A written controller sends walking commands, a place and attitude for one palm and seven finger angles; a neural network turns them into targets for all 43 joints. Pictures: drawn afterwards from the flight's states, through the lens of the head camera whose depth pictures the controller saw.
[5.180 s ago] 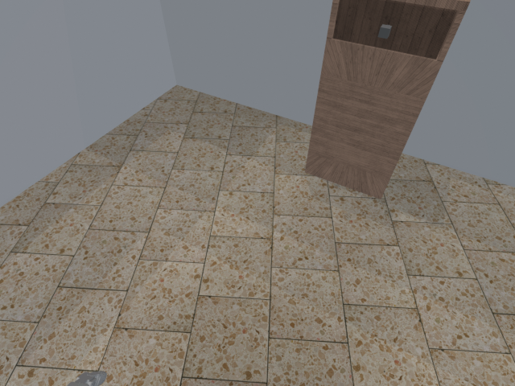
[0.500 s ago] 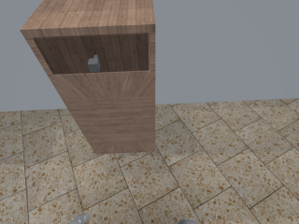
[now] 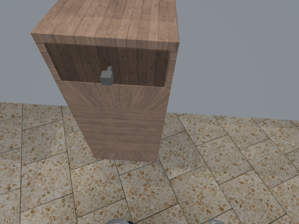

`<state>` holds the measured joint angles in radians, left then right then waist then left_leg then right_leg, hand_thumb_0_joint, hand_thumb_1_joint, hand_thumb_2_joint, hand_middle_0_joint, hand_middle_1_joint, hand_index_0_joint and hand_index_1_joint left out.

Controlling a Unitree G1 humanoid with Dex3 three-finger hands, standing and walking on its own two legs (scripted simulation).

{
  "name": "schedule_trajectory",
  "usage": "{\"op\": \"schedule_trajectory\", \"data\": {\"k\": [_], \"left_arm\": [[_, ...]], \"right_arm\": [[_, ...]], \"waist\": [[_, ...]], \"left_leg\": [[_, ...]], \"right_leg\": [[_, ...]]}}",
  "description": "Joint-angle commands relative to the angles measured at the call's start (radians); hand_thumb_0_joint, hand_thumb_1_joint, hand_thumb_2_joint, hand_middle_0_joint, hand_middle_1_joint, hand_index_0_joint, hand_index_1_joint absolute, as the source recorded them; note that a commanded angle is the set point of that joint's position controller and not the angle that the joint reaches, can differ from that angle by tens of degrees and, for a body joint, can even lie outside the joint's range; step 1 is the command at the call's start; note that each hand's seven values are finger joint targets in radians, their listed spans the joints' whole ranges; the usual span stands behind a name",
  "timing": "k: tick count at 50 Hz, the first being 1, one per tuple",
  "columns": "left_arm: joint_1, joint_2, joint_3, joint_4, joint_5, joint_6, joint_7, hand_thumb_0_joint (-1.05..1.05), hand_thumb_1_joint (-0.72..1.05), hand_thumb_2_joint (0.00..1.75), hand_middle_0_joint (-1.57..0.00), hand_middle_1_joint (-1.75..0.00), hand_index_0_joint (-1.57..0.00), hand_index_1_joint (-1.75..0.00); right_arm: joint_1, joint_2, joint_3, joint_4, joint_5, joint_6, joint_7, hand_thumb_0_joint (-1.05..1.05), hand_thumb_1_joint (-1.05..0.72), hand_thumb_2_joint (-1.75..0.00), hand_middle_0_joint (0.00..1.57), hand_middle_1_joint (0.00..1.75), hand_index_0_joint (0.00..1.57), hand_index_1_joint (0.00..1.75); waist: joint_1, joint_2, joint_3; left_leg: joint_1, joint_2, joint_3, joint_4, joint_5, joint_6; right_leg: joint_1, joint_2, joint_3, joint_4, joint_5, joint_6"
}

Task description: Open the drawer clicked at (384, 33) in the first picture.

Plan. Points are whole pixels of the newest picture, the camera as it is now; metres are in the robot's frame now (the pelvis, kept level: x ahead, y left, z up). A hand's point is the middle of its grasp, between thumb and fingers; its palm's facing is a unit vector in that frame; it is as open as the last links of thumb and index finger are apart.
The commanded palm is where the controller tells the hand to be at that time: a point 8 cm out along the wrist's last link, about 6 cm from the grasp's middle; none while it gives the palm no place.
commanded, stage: come to a stop and stand still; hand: left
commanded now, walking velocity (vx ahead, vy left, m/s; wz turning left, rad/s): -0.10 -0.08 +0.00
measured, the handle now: (108, 74) +0.53 +0.20 +0.06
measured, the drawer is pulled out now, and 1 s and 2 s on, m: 0.00 0.00 0.00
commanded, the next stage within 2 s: look again from close up in 1.26 s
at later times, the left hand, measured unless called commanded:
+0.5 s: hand out of the picture -0.02 +0.11 -0.14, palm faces +0.06 -0.96 -0.26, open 7.3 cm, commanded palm none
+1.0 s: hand out of the picture -0.04 +0.16 -0.18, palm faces +0.06 -0.99 -0.15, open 7.3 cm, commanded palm none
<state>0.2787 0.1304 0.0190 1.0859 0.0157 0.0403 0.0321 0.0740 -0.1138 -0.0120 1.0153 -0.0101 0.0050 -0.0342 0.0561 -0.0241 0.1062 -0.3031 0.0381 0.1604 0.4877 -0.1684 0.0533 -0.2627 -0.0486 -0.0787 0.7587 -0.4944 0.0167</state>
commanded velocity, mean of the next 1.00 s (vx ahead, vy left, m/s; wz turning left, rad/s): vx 0.05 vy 0.06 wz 0.00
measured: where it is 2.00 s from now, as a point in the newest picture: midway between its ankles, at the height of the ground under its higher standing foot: outside the picture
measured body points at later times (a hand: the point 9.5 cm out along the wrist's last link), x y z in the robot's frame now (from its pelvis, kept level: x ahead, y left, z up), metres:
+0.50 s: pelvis -0.04 -0.07 +0.02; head -0.03 -0.11 +0.46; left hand -0.03 +0.16 -0.12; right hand -0.06 -0.32 -0.16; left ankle -0.08 +0.09 -0.67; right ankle -0.05 -0.16 -0.74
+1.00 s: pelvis -0.03 +0.00 +0.01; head -0.02 +0.01 +0.45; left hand -0.04 +0.21 -0.16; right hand +0.04 -0.23 -0.14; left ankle -0.07 +0.10 -0.74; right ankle -0.05 -0.16 -0.74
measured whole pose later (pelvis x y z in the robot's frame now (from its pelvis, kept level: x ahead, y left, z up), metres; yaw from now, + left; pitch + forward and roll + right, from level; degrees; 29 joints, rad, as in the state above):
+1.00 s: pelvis -0.03 +0.00 +0.01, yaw -1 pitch +0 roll +0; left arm 0.26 0.15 0.01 1.14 0.02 0.01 0.02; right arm 0.17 -0.16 0.00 1.08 -0.01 -0.02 -0.03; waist 0.04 -0.03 0.02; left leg -0.14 0.01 0.07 0.44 -0.30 0.01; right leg -0.16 -0.08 -0.06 0.43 -0.25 0.06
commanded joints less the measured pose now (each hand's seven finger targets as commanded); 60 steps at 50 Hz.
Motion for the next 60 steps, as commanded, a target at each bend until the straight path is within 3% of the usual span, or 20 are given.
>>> {"op": "schedule_trajectory", "data": {"k": [1, 6, 8, 9, 10, 11, 12, 14, 16, 21, 27, 32, 35, 36, 37, 38, 40, 41, 45, 60], "left_arm": [[0.071, 0.100, 0.039, -0.059, 0.003, -0.007, 0.009, 0.00, 0.90, 0.90, -0.20, -0.30, -0.20, -0.30], [0.065, 0.071, 0.040, -0.091, 0.004, -0.005, 0.001, 0.00, 0.90, 0.90, -0.20, -0.30, -0.20, -0.30], [0.136, 0.065, 0.039, -0.063, 0.003, -0.011, 0.000, 0.00, 0.90, 0.90, -0.20, -0.30, -0.20, -0.30], [0.179, 0.080, 0.039, -0.038, 0.008, -0.017, 0.000, 0.00, 0.90, 0.90, -0.20, -0.30, -0.20, -0.30], [0.184, 0.129, 0.039, -0.036, 0.020, -0.027, 0.002, 0.00, 0.90, 0.90, -0.20, -0.30, -0.20, -0.30], [0.118, 0.208, 0.041, -0.065, 0.024, -0.033, 0.003, 0.00, 0.90, 0.90, -0.20, -0.30, -0.20, -0.30], [0.037, 0.245, 0.045, -0.107, 0.019, -0.026, 0.006, 0.00, 0.90, 0.90, -0.20, -0.30, -0.20, -0.30], [-0.041, 0.225, 0.048, -0.119, 0.014, -0.040, 0.010, 0.00, 0.90, 0.90, -0.20, -0.30, -0.20, -0.30], [-0.056, 0.206, 0.046, -0.116, 0.007, -0.049, 0.006, 0.00, 0.90, 0.90, -0.20, -0.30, -0.20, -0.30], [0.070, 0.194, 0.054, -0.089, 0.002, -0.064, 0.001, 0.00, 0.90, 0.90, -0.20, -0.30, -0.20, -0.30], [0.125, 0.190, 0.059, -0.059, 0.010, -0.062, 0.009, 0.00, 0.90, 0.90, -0.20, -0.30, -0.20, -0.30], [0.062, 0.203, 0.056, -0.051, 0.017, -0.052, 0.006, 0.00, 0.90, 0.90, -0.20, -0.30, -0.20, -0.30], [0.015, 0.182, 0.047, -0.036, 0.003, -0.044, 0.003, 0.00, 0.90, 0.90, -0.20, -0.30, -0.20, -0.30], [0.024, 0.151, 0.039, -0.036, -0.001, -0.041, 0.001, 0.00, 0.90, 0.90, -0.20, -0.30, -0.20, -0.30], [0.051, 0.112, 0.032, -0.034, -0.005, -0.038, -0.001, 0.00, 0.90, 0.90, -0.20, -0.30, -0.20, -0.30], [0.057, 0.088, 0.026, -0.029, -0.004, -0.037, -0.001, 0.00, 0.90, 0.90, -0.20, -0.30, -0.20, -0.30], [0.055, 0.077, 0.018, -0.011, 0.002, -0.040, -0.005, 0.00, 0.90, 0.90, -0.20, -0.30, -0.20, -0.30], [0.046, 0.086, 0.017, 0.006, 0.002, -0.035, -0.005, 0.00, 0.90, 0.90, -0.20, -0.30, -0.20, -0.30], [0.065, 0.111, 0.009, 0.037, -0.001, -0.041, -0.003, 0.00, 0.90, 0.90, -0.20, -0.30, -0.20, -0.30], [0.020, 0.121, 0.004, 0.045, -0.005, -0.035, 0.004, 0.00, 0.90, 0.90, -0.20, -0.30, -0.20, -0.30]], "right_arm": [[0.111, -0.231, -0.076, -0.025, -0.007, 0.013, -0.020, 0.00, -0.90, -0.90, 0.20, 0.30, 0.20, 0.30], [0.076, -0.223, -0.083, -0.041, -0.015, 0.013, -0.002, 0.00, -0.90, -0.90, 0.20, 0.30, 0.20, 0.30], [0.042, -0.209, -0.078, -0.038, -0.015, 0.018, 0.011, 0.00, -0.90, -0.90, 0.20, 0.30, 0.20, 0.30], [0.040, -0.190, -0.074, -0.034, -0.012, 0.024, 0.017, 0.00, -0.90, -0.90, 0.20, 0.30, 0.20, 0.30], [0.054, -0.133, -0.064, -0.036, -0.002, 0.033, 0.022, 0.00, -0.90, -0.90, 0.20, 0.30, 0.20, 0.30], [0.047, -0.078, -0.048, -0.059, 0.003, 0.040, 0.033, 0.00, -0.90, -0.90, 0.20, 0.30, 0.20, 0.30], [0.013, -0.122, -0.057, -0.073, -0.004, 0.047, 0.040, 0.00, -0.90, -0.90, 0.20, 0.30, 0.20, 0.30], [0.042, -0.132, -0.057, -0.038, -0.013, 0.052, 0.041, 0.00, -0.90, -0.90, 0.20, 0.30, 0.20, 0.30], [0.151, -0.140, -0.061, 0.008, -0.016, 0.044, 0.045, 0.00, -0.90, -0.90, 0.20, 0.30, 0.20, 0.30], [0.185, -0.160, -0.060, 0.009, -0.017, 0.023, 0.043, 0.00, -0.90, -0.90, 0.20, 0.30, 0.20, 0.30], [0.150, -0.153, -0.047, -0.015, -0.010, 0.025, 0.029, 0.00, -0.90, -0.90, 0.20, 0.30, 0.20, 0.30], [0.172, -0.124, -0.036, 0.000, 0.002, 0.018, 0.027, 0.00, -0.90, -0.90, 0.20, 0.30, 0.20, 0.30], [0.250, -0.120, -0.027, 0.043, 0.003, 0.002, 0.019, 0.00, -0.90, -0.90, 0.20, 0.30, 0.20, 0.30], [0.265, -0.149, -0.030, 0.049, 0.003, -0.008, 0.015, 0.00, -0.90, -0.90, 0.20, 0.30, 0.20, 0.30], [0.255, -0.191, -0.035, 0.046, -0.004, -0.016, 0.011, 0.00, -0.90, -0.90, 0.20, 0.30, 0.20, 0.30], [0.223, -0.220, -0.035, 0.034, -0.006, -0.014, 0.007, 0.00, -0.90, -0.90, 0.20, 0.30, 0.20, 0.30], [0.157, -0.201, -0.028, 0.028, -0.008, -0.011, 0.003, 0.00, -0.90, -0.90, 0.20, 0.30, 0.20, 0.30], [0.158, -0.193, -0.024, 0.038, -0.005, -0.014, 0.001, 0.00, -0.90, -0.90, 0.20, 0.30, 0.20, 0.30], [0.168, -0.164, -0.011, 0.055, 0.000, -0.023, -0.006, 0.00, -0.90, -0.90, 0.20, 0.30, 0.20, 0.30], [0.213, -0.164, -0.007, 0.089, -0.001, -0.032, -0.009, 0.00, -0.90, -0.90, 0.20, 0.30, 0.20, 0.30]], "waist": [[-0.068, 0.091, -0.234], [-0.062, 0.143, -0.237], [-0.026, 0.170, -0.208], [-0.008, 0.113, -0.171], [-0.007, -0.062, -0.123], [-0.024, -0.266, -0.049], [-0.011, -0.219, 0.022], [-0.040, -0.190, 0.091], [-0.067, -0.115, 0.055], [-0.014, -0.087, -0.046], [0.014, -0.140, -0.091], [-0.014, -0.191, -0.101], [-0.063, -0.145, -0.113], [-0.064, -0.054, -0.128], [-0.052, 0.085, -0.139], [-0.038, 0.136, -0.112], [-0.022, 0.048, -0.034], [-0.030, 0.140, -0.027], [-0.034, 0.113, -0.074], [-0.042, 0.065, -0.066]], "left_leg": [[0.285, 0.342, -0.245, -0.098, 0.675, 0.172], [0.144, 0.307, -0.226, -0.153, 0.253, 0.126], [0.016, 0.252, -0.198, -0.176, -0.077, 0.068], [-0.080, 0.188, -0.159, -0.150, -0.243, 0.020], [-0.146, 0.093, -0.097, -0.020, -0.331, -0.040], [-0.177, 0.015, -0.065, 0.126, -0.312, -0.087], [-0.133, 0.029, -0.112, 0.248, -0.309, -0.077], [-0.145, 0.030, -0.168, 0.358, -0.200, -0.062], [-0.152, 0.023, -0.155, 0.402, -0.134, -0.067], [-0.260, 0.010, -0.155, 0.445, -0.102, -0.098], [-0.230, 0.021, -0.160, 0.360, -0.217, -0.106], [-0.026, -0.007, -0.119, 0.156, -0.219, -0.086], [0.200, -0.017, -0.091, -0.089, -0.007, -0.078], [0.262, 0.038, -0.134, -0.120, 0.036, -0.065], [0.256, 0.147, -0.254, -0.136, 0.113, -0.023], [0.165, 0.214, -0.300, -0.179, 0.092, 0.019], [0.066, 0.162, -0.242, -0.182, -0.005, 0.003], [0.068, 0.143, -0.237, -0.203, 0.022, -0.007], [0.155, 0.102, -0.175, -0.138, 0.240, -0.022], [0.175, 0.092, -0.171, -0.162, 0.318, -0.037]], "right_leg": [[-0.160, -0.009, 0.076, 0.235, -0.056, 0.009], [-0.056, -0.020, 0.048, 0.057, -0.004, 0.005], [0.090, -0.007, 0.012, -0.151, 0.107, -0.004], [0.179, 0.002, -0.009, -0.286, 0.193, -0.003], [0.149, -0.097, 0.126, -0.465, 0.062, -0.025], [-0.007, -0.274, 0.391, -0.646, -0.220, -0.093], [-0.180, -0.345, 0.450, -0.729, -0.350, -0.137], [-0.225, -0.294, 0.418, -0.715, -0.234, -0.113], [-0.119, -0.254, 0.305, -0.655, -0.057, -0.101], [0.195, -0.254, 0.230, -0.553, 0.274, -0.118], [0.278, -0.300, 0.260, -0.479, 0.575, -0.181], [0.144, -0.254, 0.215, -0.473, 0.533, -0.169], [0.017, -0.163, 0.136, -0.399, 0.401, -0.088], [-0.026, -0.118, 0.111, -0.336, 0.348, -0.060], [-0.060, -0.063, 0.067, -0.294, 0.263, -0.029], [-0.015, -0.041, 0.019, -0.293, 0.192, -0.008], [0.019, -0.038, 0.026, -0.333, 0.297, -0.005], [0.036, -0.049, 0.021, -0.323, 0.311, -0.003], [0.088, -0.067, 0.048, -0.360, 0.425, -0.003], [0.146, -0.076, 0.034, -0.371, 0.450, 0.006]]}}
